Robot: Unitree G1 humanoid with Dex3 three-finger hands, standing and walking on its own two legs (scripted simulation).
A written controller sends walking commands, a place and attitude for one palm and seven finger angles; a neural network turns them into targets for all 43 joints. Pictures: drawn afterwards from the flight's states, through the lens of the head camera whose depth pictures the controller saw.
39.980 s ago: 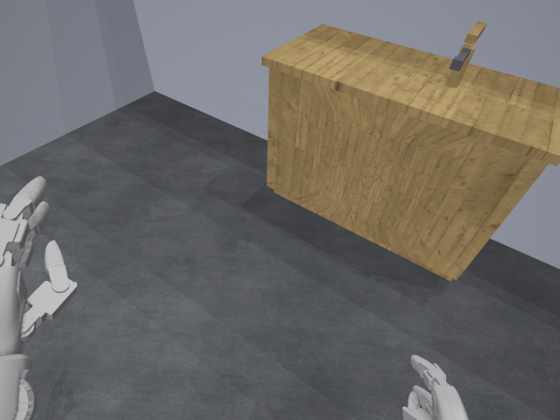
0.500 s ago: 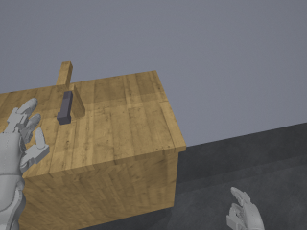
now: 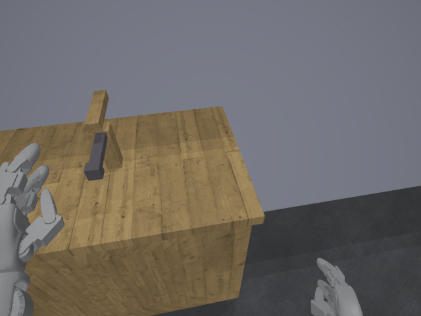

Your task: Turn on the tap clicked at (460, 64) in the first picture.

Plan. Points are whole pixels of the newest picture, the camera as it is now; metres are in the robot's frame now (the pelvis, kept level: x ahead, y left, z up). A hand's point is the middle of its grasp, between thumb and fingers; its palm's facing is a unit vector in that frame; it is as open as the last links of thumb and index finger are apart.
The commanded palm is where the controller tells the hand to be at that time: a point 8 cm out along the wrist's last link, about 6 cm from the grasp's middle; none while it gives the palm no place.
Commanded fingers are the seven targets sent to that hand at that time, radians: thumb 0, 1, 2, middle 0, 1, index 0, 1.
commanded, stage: turn the palm inward beside the body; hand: left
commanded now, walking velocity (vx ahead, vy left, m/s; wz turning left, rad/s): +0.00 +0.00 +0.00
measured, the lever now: (94, 171) +0.34 +0.29 +0.11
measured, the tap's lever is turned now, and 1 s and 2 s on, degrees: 0 0 0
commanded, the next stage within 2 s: reach beside the lever's end, fingers flat in 1.02 s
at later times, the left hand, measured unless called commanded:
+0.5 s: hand (50, 251) +0.15 +0.24 +0.16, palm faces +0.47 -0.87 -0.14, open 7.5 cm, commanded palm +0.10 +0.27 +0.17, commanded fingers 0.00 0.90 0.90 -0.20 -0.30 -0.20 -0.30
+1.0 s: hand (60, 241) +0.17 +0.23 +0.16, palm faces +0.48 -0.87 -0.13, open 7.5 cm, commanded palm +0.11 +0.27 +0.17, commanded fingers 0.00 0.90 0.90 -0.20 -0.30 -0.20 -0.30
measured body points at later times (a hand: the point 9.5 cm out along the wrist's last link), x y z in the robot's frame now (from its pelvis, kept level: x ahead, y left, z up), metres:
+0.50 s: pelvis -0.03 +0.00 +0.00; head -0.06 -0.02 +0.45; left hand +0.12 +0.28 +0.17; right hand +0.18 -0.21 -0.06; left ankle +0.00 +0.12 -0.72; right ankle -0.02 -0.08 -0.72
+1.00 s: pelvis -0.01 +0.00 +0.00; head -0.04 -0.02 +0.45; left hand +0.13 +0.28 +0.17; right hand +0.20 -0.21 -0.06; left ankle +0.00 +0.12 -0.72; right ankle -0.02 -0.08 -0.72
